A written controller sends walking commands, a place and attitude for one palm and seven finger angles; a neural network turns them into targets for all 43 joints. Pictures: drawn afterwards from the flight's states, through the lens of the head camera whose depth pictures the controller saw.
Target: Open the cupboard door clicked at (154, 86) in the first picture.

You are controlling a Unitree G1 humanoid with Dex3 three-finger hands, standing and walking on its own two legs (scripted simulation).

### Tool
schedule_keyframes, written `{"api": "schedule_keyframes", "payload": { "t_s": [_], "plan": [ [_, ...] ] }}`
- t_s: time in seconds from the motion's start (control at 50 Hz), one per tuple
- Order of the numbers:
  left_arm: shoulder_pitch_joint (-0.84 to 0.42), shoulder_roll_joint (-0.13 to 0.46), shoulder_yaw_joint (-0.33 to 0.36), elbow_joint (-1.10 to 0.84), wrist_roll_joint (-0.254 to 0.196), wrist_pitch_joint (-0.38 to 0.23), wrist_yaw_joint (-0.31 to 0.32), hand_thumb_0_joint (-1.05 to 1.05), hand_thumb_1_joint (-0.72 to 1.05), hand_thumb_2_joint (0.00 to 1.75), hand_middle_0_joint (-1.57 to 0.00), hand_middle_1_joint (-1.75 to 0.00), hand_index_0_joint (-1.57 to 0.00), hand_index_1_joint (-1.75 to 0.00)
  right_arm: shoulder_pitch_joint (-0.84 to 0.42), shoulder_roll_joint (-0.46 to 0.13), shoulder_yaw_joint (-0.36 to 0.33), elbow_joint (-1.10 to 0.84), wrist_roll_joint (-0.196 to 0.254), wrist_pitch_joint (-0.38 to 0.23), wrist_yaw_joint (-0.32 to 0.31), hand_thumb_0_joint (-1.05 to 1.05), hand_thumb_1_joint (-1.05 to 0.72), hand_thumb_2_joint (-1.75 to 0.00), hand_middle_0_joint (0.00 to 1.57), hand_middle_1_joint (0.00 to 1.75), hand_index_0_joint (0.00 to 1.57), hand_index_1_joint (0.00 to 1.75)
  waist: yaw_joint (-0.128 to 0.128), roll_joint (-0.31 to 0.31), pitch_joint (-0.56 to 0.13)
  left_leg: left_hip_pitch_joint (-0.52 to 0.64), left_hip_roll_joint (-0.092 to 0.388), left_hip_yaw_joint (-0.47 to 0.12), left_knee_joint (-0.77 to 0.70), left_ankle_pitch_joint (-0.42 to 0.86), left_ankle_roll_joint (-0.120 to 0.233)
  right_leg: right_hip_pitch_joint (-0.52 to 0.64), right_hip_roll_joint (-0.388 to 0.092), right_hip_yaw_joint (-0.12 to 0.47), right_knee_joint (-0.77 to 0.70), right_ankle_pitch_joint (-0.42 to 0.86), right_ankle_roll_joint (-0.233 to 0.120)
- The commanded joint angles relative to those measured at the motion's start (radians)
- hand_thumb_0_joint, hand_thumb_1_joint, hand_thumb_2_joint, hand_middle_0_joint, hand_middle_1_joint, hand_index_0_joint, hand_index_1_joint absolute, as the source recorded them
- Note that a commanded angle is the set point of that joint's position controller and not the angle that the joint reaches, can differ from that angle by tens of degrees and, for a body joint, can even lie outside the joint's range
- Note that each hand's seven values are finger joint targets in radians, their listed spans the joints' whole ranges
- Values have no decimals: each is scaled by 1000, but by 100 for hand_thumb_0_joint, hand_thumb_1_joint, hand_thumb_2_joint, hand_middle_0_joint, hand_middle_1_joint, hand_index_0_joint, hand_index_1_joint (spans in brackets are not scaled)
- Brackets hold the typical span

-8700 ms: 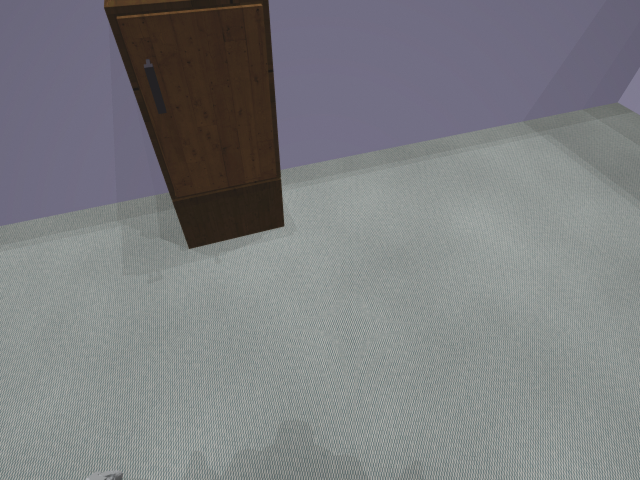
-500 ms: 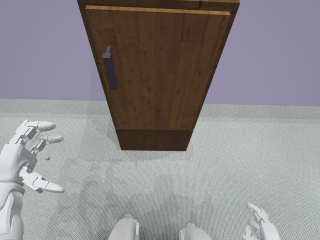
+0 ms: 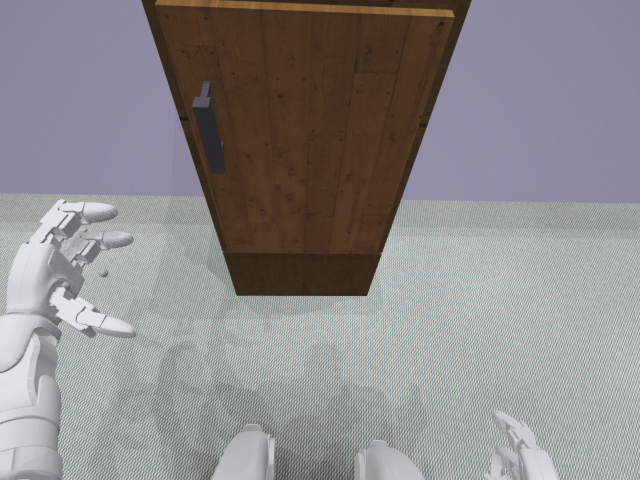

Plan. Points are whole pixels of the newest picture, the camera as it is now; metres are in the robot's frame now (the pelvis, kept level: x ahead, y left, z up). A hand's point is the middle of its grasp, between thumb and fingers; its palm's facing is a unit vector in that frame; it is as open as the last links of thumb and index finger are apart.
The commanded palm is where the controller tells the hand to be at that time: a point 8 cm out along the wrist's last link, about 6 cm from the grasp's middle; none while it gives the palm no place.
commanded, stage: move the hooked fingers beside the handle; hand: left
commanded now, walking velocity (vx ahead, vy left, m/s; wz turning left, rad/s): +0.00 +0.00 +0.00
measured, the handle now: (212, 129) +0.60 +0.19 +0.04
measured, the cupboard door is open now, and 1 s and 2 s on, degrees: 0 0 0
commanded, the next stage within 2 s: none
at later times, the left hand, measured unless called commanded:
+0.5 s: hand (137, 213) +0.43 +0.26 +0.04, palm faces +0.04 -1.00 -0.01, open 14.0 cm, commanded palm +0.41 +0.31 +0.05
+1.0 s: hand (157, 173) +0.50 +0.25 +0.04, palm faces +0.05 -1.00 +0.00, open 14.0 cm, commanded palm +0.49 +0.29 +0.04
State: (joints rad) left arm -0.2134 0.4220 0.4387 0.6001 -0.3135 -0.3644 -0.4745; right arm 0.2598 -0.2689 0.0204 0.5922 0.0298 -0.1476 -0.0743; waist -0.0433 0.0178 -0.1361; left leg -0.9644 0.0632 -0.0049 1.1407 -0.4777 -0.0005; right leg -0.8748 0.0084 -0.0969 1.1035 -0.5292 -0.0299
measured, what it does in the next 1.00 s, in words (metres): stands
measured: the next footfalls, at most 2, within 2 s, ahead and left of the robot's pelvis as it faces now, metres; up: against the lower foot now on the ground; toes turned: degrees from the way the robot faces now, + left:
none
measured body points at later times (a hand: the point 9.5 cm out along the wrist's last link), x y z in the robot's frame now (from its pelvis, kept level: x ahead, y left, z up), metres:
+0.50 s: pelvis +0.00 +0.02 -0.01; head +0.11 +0.04 +0.43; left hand +0.43 +0.31 +0.04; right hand +0.06 -0.26 -0.11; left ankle +0.04 +0.12 -0.65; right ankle +0.00 -0.11 -0.65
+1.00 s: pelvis +0.00 +0.02 -0.02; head +0.15 +0.05 +0.41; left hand +0.49 +0.30 +0.05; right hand +0.02 -0.26 -0.12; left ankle +0.04 +0.12 -0.65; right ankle +0.00 -0.11 -0.65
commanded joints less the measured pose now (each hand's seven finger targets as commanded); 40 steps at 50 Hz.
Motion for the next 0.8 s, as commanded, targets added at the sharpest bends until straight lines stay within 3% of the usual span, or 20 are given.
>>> {"api": "schedule_keyframes", "payload": {
  "t_s": [0.0, 0.08, 0.22, 0.26, 0.28, 0.34, 0.4, 0.42, 0.44, 0.48, 0.5, 0.56, 0.6, 0.62, 0.64, 0.66, 0.74, 0.78],
  "plan": [
    [-247, 259, 68, -169, -6, -64, 30, 0, -50, 30, -30, -120, -30, -120, 52, -155, -65, -111, 4, -26, -4, 0, -90, -90, 20, 30, 20, 30, 2, 72, -325, 265, -42, -18, -151, 273, 32, 129, 17, 78, -167, 282, 13],
    [-359, 279, 70, -84, 16, -73, 50, 0, -50, 30, -30, -120, -30, -120, 72, -163, -65, -93, 0, -8, -4, 0, -90, -90, 20, 30, 20, 30, -18, 42, -298, 221, -40, -17, -137, 231, 35, 102, 18, 82, -165, 242, 14],
    [-531, 300, 53, -21, 53, -108, 57, 0, -50, 30, -30, -120, -30, -120, 107, -169, -69, -67, -5, 22, 0, 0, -90, -90, 20, 30, 20, 30, -30, 105, -387, 290, -33, -31, -131, 269, 29, 53, 20, 72, -142, 251, 9],
    [-541, 304, 55, 27, 61, -103, 64, 0, -50, 30, -30, -120, -30, -120, 115, -171, -69, -60, -6, 32, 3, 0, -90, -90, 20, 30, 20, 30, -29, 121, -368, 298, -31, -38, -138, 270, 25, 30, 21, 64, -143, 239, 6],
    [-571, 312, 57, 46, 63, -103, 65, 0, -50, 30, -30, -120, -30, -120, 123, -174, -69, -54, -7, 38, 4, 0, -90, -90, 20, 30, 20, 30, -38, 94, -371, 287, -30, -39, -128, 270, 29, 29, 24, 64, -138, 243, 6],
    [-597, 330, 67, 87, 79, -100, 76, 0, -50, 30, -30, -120, -30, -120, 138, -177, -71, -49, -9, 56, 8, 0, -90, -90, 20, 30, 20, 30, -33, 104, -395, 305, -26, -42, -128, 304, 25, 20, 23, 60, -132, 264, 7],
    [-685, 342, 60, 110, 97, -110, 89, 0, -50, 30, -30, -120, -30, -120, 154, -178, -69, -39, -13, 73, 12, 0, -90, -90, 20, 30, 20, 30, -49, 115, -402, 318, -21, -51, -119, 322, 24, -12, 26, 56, -120, 268, 7],
    [-676, 333, 57, 119, 102, -112, 95, 0, -50, 30, -30, -120, -30, -120, 158, -177, -70, -43, -15, 80, 16, 0, -90, -90, 20, 30, 20, 30, -41, 126, -416, 331, -22, -56, -123, 326, 21, -17, 26, 52, -118, 259, 6],
    [-695, 312, 39, 138, 103, -113, 98, 0, -50, 30, -30, -120, -30, -120, 158, -176, -70, -41, -16, 84, 18, 0, -90, -90, 20, 30, 20, 30, -55, 118, -403, 334, -20, -56, -121, 316, 22, -34, 27, 50, -123, 251, 7],
    [-720, 354, 71, 184, 107, -117, 104, 0, -50, 30, -30, -120, -30, -120, 170, -183, -68, -32, -19, 95, 17, 0, -90, -90, 20, 30, 20, 30, -58, 94, -402, 298, -21, -53, -107, 311, 27, -25, 30, 54, -117, 256, 7],
    [-741, 393, 95, 192, 115, -123, 107, 0, -50, 30, -30, -120, -30, -120, 174, -186, -66, -32, -20, 102, 18, 0, -90, -90, 20, 30, 20, 30, -51, 110, -412, 294, -21, -52, -108, 314, 24, -18, 28, 56, -112, 259, 8],
    [-776, 391, 88, 209, 125, -130, 109, 0, -50, 30, -30, -120, -30, -120, 184, -183, -67, -31, -24, 119, 20, 0, -90, -90, 20, 30, 20, 30, -62, 104, -437, 300, -21, -49, -93, 349, 28, -14, 29, 59, -107, 294, 11],
    [-812, 388, 74, 197, 133, -140, 108, 0, -50, 30, -30, -120, -30, -120, 194, -183, -66, -27, -26, 129, 23, 0, -90, -90, 20, 30, 20, 30, -63, 153, -465, 354, -15, -61, -91, 399, 21, -46, 32, 51, -96, 306, 6],
    [-828, 351, 43, 192, 133, -142, 107, 0, -50, 30, -30, -120, -30, -120, 194, -179, -68, -24, -27, 132, 28, 0, -90, -90, 20, 30, 20, 30, -70, 173, -475, 379, -15, -64, -89, 407, 20, -62, 33, 49, -99, 301, 6],
    [-820, 365, 61, 205, 132, -140, 109, 0, -50, 30, -30, -120, -30, -120, 200, -183, -71, -20, -29, 137, 29, 0, -90, -90, 20, 30, 20, 30, -70, 158, -473, 383, -12, -67, -87, 414, 19, -64, 34, 48, -102, 304, 6],
    [-805, 382, 77, 230, 131, -135, 112, 0, -50, 30, -30, -120, -30, -120, 203, -186, -70, -19, -28, 143, 29, 0, -90, -90, 20, 30, 20, 30, -68, 142, -465, 364, -12, -66, -88, 401, 20, -57, 35, 49, -104, 299, 8],
    [-891, 403, 69, 312, 144, -116, 118, 0, -50, 30, -30, -120, -30, -120, 210, -191, -60, -12, -27, 159, 25, 0, -90, -90, 20, 30, 20, 30, -102, 96, -401, 269, -16, -60, -78, 324, 31, -67, 33, 55, -109, 270, 15],
    [-937, 440, 85, 285, 154, -129, 125, 0, -50, 30, -30, -120, -30, -120, 218, -192, -58, -14, -32, 163, 23, 0, -90, -90, 20, 30, 20, 30, -97, 143, -448, 286, -18, -60, -68, 354, 30, -63, 33, 59, -94, 287, 10]
  ]
}}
